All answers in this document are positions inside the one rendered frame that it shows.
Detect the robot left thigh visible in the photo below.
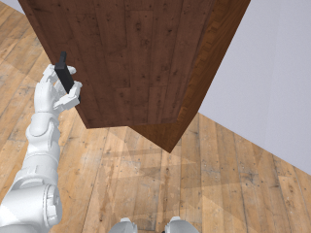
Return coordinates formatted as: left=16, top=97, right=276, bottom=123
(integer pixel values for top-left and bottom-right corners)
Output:
left=108, top=221, right=138, bottom=233

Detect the robot left forearm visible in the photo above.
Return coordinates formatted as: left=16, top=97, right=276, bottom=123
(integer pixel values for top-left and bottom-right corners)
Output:
left=0, top=112, right=60, bottom=227

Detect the robot thigh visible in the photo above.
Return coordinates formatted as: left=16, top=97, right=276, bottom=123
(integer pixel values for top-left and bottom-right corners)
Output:
left=164, top=219, right=199, bottom=233
left=108, top=221, right=138, bottom=233

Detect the left robot hand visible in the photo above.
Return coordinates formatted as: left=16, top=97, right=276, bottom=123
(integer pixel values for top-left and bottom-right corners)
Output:
left=34, top=64, right=83, bottom=118

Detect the cupboard door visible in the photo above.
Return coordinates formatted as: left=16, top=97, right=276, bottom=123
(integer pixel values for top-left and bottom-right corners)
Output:
left=18, top=0, right=216, bottom=129

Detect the left robot upper arm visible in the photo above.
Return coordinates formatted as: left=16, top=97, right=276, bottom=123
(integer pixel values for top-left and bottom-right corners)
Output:
left=0, top=183, right=63, bottom=233

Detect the handle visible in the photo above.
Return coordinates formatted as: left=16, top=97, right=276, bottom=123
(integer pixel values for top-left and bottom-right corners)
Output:
left=54, top=50, right=81, bottom=103

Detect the robot right thigh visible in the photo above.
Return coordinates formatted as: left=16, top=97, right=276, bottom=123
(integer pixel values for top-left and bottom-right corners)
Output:
left=164, top=219, right=199, bottom=233

